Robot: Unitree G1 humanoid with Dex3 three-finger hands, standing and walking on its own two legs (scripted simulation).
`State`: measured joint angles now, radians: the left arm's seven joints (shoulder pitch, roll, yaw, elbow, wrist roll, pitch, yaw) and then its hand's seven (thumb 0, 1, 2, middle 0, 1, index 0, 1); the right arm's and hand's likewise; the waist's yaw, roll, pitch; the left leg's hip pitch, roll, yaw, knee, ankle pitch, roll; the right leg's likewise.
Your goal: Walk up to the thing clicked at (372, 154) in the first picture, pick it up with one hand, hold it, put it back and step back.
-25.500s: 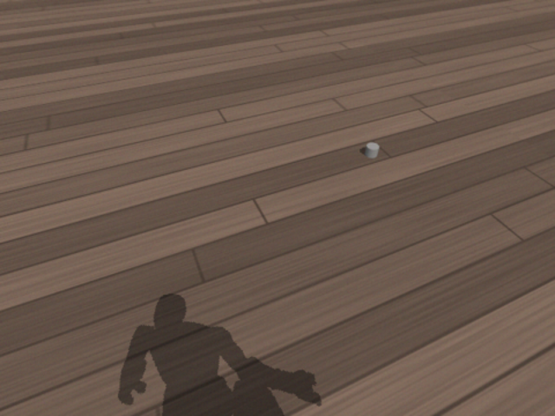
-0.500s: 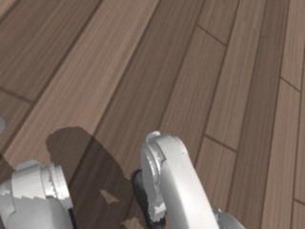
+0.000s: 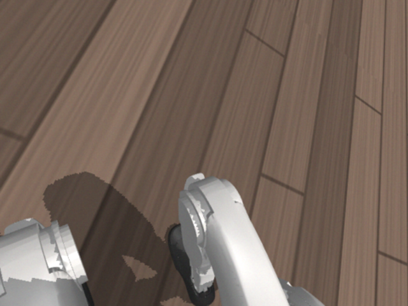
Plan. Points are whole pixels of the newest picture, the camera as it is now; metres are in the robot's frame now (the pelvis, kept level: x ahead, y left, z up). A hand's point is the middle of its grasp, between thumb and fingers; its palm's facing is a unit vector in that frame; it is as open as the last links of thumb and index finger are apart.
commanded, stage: open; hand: left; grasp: from above
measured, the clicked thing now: out of the picture +0.42 +0.33 -0.26
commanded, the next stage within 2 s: withdraw in 0.70 s
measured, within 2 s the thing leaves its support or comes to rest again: neither
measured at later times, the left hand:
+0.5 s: hand out of the picture +0.41 +0.33 -0.24, palm faces -0.43 -0.17 -0.89, open 13.8 cm
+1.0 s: hand out of the picture +0.43 +0.32 -0.23, palm faces -0.36 -0.13 -0.92, open 13.9 cm
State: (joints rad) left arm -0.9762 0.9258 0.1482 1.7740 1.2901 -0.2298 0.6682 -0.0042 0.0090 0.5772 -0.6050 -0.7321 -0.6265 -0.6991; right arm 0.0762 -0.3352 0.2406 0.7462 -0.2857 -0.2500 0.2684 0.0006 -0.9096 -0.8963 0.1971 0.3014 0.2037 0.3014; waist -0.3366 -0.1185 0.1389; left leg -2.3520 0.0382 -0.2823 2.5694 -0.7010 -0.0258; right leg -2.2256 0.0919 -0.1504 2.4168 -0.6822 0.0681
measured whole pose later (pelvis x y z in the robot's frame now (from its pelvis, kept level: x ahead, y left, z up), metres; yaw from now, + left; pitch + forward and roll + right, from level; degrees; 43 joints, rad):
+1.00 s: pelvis +0.00 +0.00 +0.01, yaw -1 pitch +27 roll -14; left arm -0.94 0.90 0.15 1.64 1.29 -0.22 0.69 0.00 -0.48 0.96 -0.08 -1.02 -0.10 -1.00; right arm 0.07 -0.33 0.24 0.74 -0.27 -0.26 0.29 0.00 -0.90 -0.90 0.20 0.30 0.20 0.30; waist -0.32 -0.12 0.13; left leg -2.35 0.04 -0.29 2.55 -0.71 -0.03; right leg -2.22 0.09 -0.16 2.39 -0.68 0.06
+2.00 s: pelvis +0.00 +0.00 +0.05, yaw +6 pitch +35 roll -8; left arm -0.90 0.71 0.09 1.34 1.22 -0.12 0.40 0.00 -0.46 0.95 -0.12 -0.95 -0.12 -0.95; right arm 0.17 -0.25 0.06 0.74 -0.13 -0.04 0.15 0.00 -0.90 -0.89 0.20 0.30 0.20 0.30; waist -0.21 0.03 -0.08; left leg -2.32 0.03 -0.15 2.36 -0.65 -0.01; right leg -2.22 0.04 -0.06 2.30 -0.69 0.05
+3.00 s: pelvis +0.06 +0.01 +0.38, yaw +15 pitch +15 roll -4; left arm 0.37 0.23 0.04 -0.02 -0.03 0.43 0.08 0.01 0.90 0.90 -0.20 -0.30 -0.20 -0.30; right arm 0.27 -0.19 0.05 0.54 0.03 -0.14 -0.15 0.01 -0.91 -0.90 0.20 0.30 0.21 0.30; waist -0.06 0.06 -0.18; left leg -0.95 0.04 -0.07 1.20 -0.51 -0.01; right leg -0.87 0.00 -0.05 1.13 -0.52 0.02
